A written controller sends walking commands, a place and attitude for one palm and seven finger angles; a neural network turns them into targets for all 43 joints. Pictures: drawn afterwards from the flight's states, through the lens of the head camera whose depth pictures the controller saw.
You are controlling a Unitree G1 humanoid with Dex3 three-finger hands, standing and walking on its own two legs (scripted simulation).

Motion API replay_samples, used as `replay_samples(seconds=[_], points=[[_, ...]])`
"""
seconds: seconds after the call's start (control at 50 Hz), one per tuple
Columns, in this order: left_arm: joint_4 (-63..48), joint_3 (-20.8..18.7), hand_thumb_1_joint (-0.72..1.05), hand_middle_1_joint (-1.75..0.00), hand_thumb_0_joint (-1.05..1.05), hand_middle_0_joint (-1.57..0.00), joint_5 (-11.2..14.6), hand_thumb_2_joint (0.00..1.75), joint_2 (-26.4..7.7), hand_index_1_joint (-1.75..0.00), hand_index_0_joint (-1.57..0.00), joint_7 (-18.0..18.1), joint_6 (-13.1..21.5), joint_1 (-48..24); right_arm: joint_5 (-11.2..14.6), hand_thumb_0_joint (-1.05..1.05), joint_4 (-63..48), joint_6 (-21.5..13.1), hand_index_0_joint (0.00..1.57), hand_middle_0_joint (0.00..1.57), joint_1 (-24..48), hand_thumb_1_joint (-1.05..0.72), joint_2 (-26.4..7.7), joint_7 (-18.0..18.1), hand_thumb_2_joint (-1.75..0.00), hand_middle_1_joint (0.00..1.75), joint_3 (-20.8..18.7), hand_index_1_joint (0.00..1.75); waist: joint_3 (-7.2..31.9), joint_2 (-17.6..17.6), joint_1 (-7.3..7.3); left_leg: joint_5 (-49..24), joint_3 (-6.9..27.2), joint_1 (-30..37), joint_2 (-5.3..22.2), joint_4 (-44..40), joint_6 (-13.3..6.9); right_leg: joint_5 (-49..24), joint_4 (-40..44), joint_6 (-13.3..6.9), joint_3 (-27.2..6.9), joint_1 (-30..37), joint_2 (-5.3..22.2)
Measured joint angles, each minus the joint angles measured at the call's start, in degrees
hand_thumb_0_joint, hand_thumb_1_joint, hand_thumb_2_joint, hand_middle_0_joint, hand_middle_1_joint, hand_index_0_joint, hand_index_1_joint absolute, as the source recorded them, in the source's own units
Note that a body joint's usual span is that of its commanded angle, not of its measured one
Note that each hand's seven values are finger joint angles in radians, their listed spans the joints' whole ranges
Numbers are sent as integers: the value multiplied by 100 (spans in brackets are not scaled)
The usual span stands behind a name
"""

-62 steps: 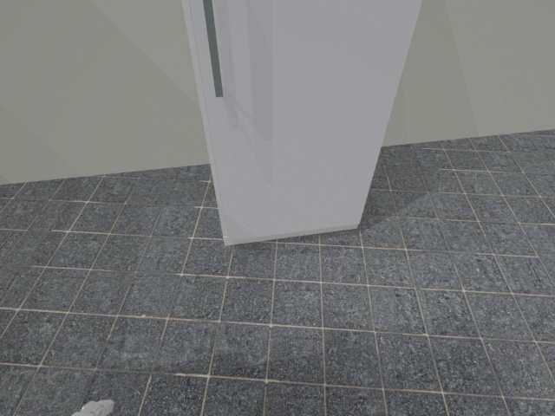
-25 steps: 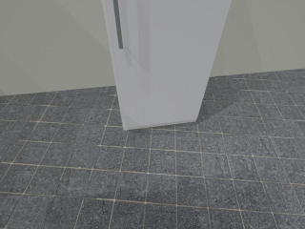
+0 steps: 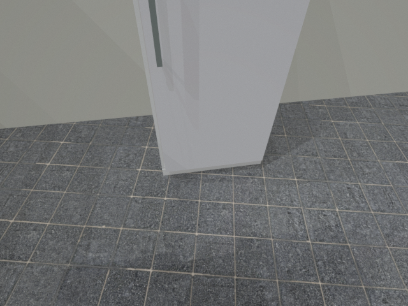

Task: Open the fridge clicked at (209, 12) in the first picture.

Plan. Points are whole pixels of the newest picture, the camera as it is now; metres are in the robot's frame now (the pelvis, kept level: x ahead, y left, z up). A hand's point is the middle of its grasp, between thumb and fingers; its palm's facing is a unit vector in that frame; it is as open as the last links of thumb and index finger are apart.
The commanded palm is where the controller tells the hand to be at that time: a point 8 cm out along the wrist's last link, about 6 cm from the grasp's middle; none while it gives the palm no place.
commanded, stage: look at it before walking up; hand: left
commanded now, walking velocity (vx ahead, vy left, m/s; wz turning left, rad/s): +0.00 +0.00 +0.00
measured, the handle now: out of the picture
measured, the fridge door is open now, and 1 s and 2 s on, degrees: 0 0 0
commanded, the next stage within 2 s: turn to face it in 0.20 s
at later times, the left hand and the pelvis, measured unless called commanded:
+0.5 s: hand out of the picture +0.08 +0.25 -0.16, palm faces +0.01 -0.94 -0.34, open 7.4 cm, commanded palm none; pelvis +0.00 +0.00 +0.00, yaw +2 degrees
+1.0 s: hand out of the picture -0.02 +0.20 -0.18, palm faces +0.19 -0.94 -0.27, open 7.4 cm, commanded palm none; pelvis -0.03 -0.01 -0.01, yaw +9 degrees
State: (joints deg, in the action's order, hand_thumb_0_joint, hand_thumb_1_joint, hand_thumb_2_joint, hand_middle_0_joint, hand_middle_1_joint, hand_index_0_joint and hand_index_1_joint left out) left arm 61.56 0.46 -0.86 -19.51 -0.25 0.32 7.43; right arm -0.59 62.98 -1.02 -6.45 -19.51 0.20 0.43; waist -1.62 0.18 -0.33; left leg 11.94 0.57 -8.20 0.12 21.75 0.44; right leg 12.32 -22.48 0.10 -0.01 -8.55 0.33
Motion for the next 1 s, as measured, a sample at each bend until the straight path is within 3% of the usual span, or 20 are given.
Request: replay_samples(seconds=[0.48,0.7,0.82,0.92,0.98,1.0], points=[[-60,-47,90,-30,0,-20,10,90,23,-30,-20,56,-68,-2,3,1,-34,84,21,20,-47,-91,14,18,-90,30,4,29,-49,-23,18,27,123,-34,-36,66,20,92,-88,-1,125,8,39],[-288,-30,90,-30,0,-20,-2,90,508,-30,-20,122,-237,277,-13,1,-236,282,20,20,-338,-91,539,-20,-90,30,0,29,-118,-16,1,327,370,-647,-167,932,-17,403,-763,30,375,-407,158],[-317,-93,90,-30,0,-20,-1,90,610,-30,-20,142,-311,411,-27,1,-313,279,21,20,-522,-91,847,-34,-90,30,-5,29,-174,141,-24,358,442,-857,-313,1139,-110,545,-1082,129,421,-619,286],[-372,-179,90,-30,0,-20,7,90,597,-30,-20,182,-290,444,-24,1,-402,251,21,21,-628,-91,1001,23,-90,30,-53,29,-191,163,-14,117,632,-949,-403,919,-93,1146,-1596,137,180,-732,118],[-425,-196,90,-30,0,-20,19,90,644,-30,-20,194,-203,535,-12,1,-430,263,21,21,-659,-90,953,52,-90,30,-113,30,-123,47,-37,23,762,-1058,-433,894,-14,771,-1005,119,155,-442,45],[-399,-196,90,-30,0,-20,9,90,699,-30,-20,205,-157,567,2,1,-414,267,21,21,-647,-90,896,58,-90,30,-138,30,-113,-79,-47,44,825,-1095,-389,974,20,649,-875,15,212,-377,-21]])
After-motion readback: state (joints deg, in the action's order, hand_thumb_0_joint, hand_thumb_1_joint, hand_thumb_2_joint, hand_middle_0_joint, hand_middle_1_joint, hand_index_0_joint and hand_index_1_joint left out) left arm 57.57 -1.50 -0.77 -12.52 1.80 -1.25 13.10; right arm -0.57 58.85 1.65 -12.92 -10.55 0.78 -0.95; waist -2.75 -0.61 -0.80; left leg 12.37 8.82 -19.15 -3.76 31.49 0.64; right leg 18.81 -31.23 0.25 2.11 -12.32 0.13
